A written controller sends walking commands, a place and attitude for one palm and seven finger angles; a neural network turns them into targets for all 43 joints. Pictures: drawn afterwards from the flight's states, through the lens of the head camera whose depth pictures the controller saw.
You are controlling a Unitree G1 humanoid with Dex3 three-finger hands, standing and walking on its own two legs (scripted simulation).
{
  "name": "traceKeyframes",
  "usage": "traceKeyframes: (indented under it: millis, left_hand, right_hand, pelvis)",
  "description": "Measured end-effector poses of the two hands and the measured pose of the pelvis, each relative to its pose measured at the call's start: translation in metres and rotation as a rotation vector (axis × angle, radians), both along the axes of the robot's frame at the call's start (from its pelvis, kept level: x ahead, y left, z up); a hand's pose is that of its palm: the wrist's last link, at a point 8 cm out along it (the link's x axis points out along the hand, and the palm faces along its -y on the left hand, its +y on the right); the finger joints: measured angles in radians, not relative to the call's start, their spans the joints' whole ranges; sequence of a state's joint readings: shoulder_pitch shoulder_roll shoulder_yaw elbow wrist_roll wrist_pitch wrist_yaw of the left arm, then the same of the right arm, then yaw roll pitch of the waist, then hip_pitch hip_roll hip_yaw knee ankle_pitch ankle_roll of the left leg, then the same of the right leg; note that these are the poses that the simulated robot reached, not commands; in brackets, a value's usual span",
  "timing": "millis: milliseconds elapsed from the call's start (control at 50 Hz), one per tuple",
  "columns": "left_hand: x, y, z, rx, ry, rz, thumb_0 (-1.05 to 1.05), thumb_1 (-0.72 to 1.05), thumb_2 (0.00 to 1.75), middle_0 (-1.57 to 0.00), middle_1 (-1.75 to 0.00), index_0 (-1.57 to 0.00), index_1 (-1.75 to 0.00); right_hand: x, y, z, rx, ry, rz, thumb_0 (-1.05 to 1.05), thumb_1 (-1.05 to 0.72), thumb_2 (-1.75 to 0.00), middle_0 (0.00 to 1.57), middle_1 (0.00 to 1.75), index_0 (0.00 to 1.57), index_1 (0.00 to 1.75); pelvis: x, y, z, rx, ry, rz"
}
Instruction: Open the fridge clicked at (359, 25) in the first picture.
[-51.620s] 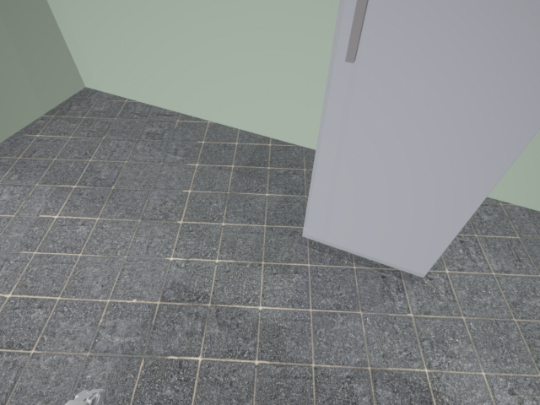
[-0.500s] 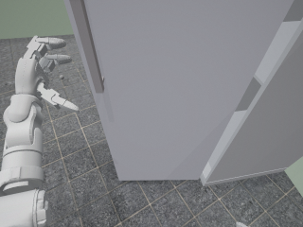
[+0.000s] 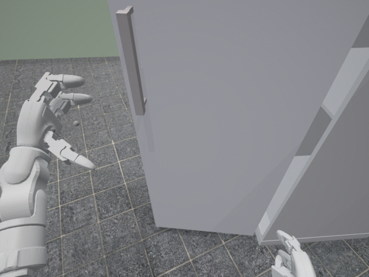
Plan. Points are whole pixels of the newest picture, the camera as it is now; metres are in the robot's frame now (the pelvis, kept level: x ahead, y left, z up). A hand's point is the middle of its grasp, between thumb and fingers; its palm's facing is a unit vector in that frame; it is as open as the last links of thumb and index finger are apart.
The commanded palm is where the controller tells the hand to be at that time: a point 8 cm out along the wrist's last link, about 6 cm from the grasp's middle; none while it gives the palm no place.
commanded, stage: draw the hand back to the body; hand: left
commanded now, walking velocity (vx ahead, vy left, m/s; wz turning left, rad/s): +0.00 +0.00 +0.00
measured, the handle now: (135, 66) +0.49 +0.16 +0.24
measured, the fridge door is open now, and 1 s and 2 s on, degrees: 80 80 80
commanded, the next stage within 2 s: step back with the hand held close in 1.66 s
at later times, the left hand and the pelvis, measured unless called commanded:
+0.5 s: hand (62, 144) +0.28 +0.25 +0.20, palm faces +0.05 -1.00 -0.02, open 14.7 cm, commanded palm +0.24 +0.29 +0.20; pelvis +0.00 +0.00 +0.01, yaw +0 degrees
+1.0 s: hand (38, 165) +0.24 +0.28 +0.18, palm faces +0.45 -0.84 -0.30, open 11.6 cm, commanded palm +0.18 +0.31 +0.19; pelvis +0.01 +0.01 +0.01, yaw -1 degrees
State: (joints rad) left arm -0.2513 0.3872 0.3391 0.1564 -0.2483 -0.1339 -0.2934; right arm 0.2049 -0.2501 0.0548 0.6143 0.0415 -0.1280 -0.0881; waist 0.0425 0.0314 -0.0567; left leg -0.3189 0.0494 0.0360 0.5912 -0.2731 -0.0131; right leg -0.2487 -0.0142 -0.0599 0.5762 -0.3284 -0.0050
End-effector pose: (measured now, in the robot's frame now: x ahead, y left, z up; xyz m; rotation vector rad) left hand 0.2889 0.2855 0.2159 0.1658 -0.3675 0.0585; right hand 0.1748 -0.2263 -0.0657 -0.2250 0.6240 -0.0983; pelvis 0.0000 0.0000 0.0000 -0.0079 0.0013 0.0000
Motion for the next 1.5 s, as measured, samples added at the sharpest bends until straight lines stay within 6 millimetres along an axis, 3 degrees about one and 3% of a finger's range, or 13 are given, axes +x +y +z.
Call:
traceKeyframes:
  millis: [120,260,380,540,600,640,760,960,1340,1500]
  left_hand:
    - [-0.008,0.004,-0.002,-0.025,0.022,0.009,-0.01,-0.55,0.2,-0.26,-1.15,-0.25,-1.15]
    - [-0.001,0.005,-0.012,-0.123,0.312,-0.057,-0.01,-0.55,0.2,-0.25,-1.15,-0.25,-1.15]
    - [-0.018,0.006,-0.002,-0.138,0.257,-0.059,-0.01,-0.55,0.2,-0.25,-1.15,-0.25,-1.15]
    - [-0.04,0.018,-0.024,-0.147,0.322,-0.002,-0.01,-0.54,0.2,-0.25,-1.14,-0.25,-1.14]
    - [-0.049,0.019,-0.024,-0.14,0.298,-0.004,-0.01,-0.51,0.22,-0.25,-1.13,-0.24,-1.13]
    - [-0.054,0.02,-0.019,-0.054,0.253,0.09,-0.01,-0.48,0.23,-0.25,-1.11,-0.24,-1.11]
    - [-0.072,0.022,-0.022,0.041,0.139,0.318,-0.01,-0.32,0.31,-0.24,-1.02,-0.24,-1.02]
    - [-0.089,0.03,-0.026,0.113,0.124,0.419,-0.01,0.01,0.47,-0.24,-0.82,-0.23,-0.82]
    - [-0.124,0.034,-0.033,0.175,0.199,0.467,0.01,0.69,0.8,-0.22,-0.42,-0.21,-0.42]
    - [-0.129,0.034,-0.034,0.152,0.196,0.503,0.01,0.85,0.88,-0.21,-0.33,-0.21,-0.33]
  right_hand:
    - [-0.001,-0.002,-0.003,-0.011,0.006,0.013,0.02,-0.9,-0.9,0.2,0.3,0.2,0.3]
    - [0.0,-0.003,0.003,0.021,-0.036,-0.011,0.02,-0.9,-0.9,0.2,0.3,0.2,0.3]
    - [0.01,0.0,0.015,0.045,-0.104,0.002,0.02,-0.9,-0.9,0.2,0.3,0.2,0.3]
    - [0.019,0.004,0.022,0.022,-0.116,0.021,0.02,-0.9,-0.9,0.2,0.3,0.2,0.3]
    - [0.021,0.008,0.024,0.013,-0.124,0.03,0.02,-0.9,-0.9,0.2,0.3,0.2,0.3]
    - [0.022,0.011,0.024,-0.003,-0.125,0.053,0.02,-0.9,-0.9,0.2,0.3,0.2,0.3]
    - [0.014,0.019,0.014,-0.017,-0.049,0.073,0.02,-0.9,-0.9,0.2,0.3,0.2,0.3]
    - [0.0,0.023,-0.004,-0.017,0.075,0.038,0.02,-0.9,-0.9,0.2,0.3,0.2,0.3]
    - [0.025,0.02,0.009,-0.021,0.019,0.037,0.02,-0.9,-0.9,0.2,0.3,0.2,0.3]
    - [0.029,0.023,0.008,-0.025,0.019,0.062,0.02,-0.9,-0.9,0.2,0.3,0.2,0.3]
  pelvis:
    - [-0.005,-0.005,0.0,-0.002,-0.012,0.015]
    - [-0.002,-0.006,0.005,0.002,-0.028,0.012]
    - [0.001,-0.004,0.006,0.005,-0.039,0.001]
    - [0.001,-0.002,0.006,0.001,-0.052,0.007]
    - [0.002,-0.001,0.006,-0.001,-0.059,0.01]
    - [0.001,0.001,0.007,-0.003,-0.061,0.01]
    - [0.001,0.005,0.01,0.0,-0.058,0.001]
    - [0.012,0.013,0.013,0.005,-0.074,-0.009]
    - [0.021,0.013,0.014,0.005,-0.081,-0.009]
    - [0.018,0.009,0.014,0.005,-0.088,0.002]
